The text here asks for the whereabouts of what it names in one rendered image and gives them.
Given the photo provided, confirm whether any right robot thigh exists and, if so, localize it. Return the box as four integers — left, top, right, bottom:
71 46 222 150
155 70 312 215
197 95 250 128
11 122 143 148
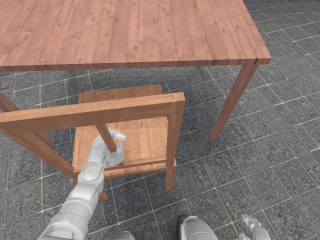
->
180 219 218 240

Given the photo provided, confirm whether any right robot shin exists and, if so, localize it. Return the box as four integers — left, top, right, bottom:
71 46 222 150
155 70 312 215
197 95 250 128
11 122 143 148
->
184 216 198 222

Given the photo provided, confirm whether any left robot forearm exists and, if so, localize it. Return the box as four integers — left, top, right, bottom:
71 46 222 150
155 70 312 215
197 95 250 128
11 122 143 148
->
37 161 105 240

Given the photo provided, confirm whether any left robot hand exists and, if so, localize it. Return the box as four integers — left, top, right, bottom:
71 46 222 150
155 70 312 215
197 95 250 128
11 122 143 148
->
87 128 127 168

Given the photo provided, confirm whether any chair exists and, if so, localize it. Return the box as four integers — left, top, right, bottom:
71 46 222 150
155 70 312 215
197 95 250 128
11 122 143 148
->
0 84 186 202

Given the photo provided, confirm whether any table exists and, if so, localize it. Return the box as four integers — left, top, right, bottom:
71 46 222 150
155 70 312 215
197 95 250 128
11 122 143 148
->
0 0 272 147

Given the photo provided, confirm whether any right robot hand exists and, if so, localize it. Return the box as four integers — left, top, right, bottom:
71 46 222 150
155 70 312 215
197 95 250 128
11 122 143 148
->
235 214 271 240

